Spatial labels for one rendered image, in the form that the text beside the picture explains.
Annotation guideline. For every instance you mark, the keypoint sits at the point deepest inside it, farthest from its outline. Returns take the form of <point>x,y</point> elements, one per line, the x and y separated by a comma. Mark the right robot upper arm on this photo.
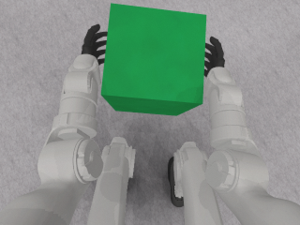
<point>241,180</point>

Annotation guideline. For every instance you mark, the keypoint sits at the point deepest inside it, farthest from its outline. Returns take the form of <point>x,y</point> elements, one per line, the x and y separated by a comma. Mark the left robot forearm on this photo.
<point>78,102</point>

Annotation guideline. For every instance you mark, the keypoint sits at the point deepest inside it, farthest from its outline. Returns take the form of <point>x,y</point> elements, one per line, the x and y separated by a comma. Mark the robot right hand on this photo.
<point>215,57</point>

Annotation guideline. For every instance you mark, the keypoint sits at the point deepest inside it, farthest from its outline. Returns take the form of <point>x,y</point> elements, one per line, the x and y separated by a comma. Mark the right robot forearm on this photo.
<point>229,127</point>

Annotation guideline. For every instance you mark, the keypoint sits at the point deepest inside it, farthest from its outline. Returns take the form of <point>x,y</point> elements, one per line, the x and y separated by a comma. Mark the left robot upper arm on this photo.
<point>66,169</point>

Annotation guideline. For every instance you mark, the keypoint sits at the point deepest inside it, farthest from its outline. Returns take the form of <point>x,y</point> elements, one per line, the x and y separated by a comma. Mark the carton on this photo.
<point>154,60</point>

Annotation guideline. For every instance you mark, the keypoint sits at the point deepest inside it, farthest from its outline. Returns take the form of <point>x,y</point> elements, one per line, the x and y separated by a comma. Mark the robot left thigh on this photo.
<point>110,197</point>

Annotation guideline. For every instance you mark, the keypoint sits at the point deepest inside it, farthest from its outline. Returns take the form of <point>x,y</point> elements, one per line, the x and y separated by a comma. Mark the robot right foot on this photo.
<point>176,201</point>

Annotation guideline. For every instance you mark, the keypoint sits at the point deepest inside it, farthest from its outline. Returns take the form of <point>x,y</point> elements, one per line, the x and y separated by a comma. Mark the robot left hand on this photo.
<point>90,45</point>

